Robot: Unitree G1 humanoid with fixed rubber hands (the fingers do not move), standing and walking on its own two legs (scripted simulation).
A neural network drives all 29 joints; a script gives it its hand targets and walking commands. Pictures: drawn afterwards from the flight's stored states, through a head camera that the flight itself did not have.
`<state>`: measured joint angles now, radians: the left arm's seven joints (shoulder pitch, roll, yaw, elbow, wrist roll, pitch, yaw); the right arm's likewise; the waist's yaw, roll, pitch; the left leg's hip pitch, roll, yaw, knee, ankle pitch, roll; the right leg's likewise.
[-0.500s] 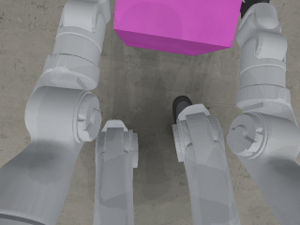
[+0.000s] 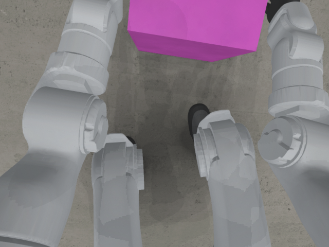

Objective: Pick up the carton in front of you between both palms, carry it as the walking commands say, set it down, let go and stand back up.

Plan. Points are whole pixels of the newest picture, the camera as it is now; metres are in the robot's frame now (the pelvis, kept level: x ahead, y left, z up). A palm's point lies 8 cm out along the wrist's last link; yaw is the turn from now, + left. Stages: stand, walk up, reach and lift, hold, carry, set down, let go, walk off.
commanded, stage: set down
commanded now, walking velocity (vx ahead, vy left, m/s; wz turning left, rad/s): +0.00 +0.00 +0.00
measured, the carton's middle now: (189, 0) +0.53 -0.14 -0.26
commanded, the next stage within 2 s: let go in 1.94 s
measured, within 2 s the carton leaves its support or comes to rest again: rests again in 0.22 s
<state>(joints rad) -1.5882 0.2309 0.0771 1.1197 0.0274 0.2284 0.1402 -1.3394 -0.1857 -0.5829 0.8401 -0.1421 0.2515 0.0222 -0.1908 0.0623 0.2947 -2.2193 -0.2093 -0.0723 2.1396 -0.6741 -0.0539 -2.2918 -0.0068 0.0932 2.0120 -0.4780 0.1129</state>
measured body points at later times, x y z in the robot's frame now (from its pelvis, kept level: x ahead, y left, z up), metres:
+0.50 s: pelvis -0.01 +0.00 -0.01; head +0.37 -0.02 +0.22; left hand +0.58 +0.00 -0.20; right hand +0.49 -0.29 -0.19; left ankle +0.08 +0.11 -0.36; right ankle +0.13 -0.16 -0.36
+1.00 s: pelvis -0.01 -0.02 -0.02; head +0.38 -0.04 +0.20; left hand +0.61 +0.03 -0.19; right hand +0.50 -0.33 -0.20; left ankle +0.08 +0.11 -0.36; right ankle +0.13 -0.15 -0.36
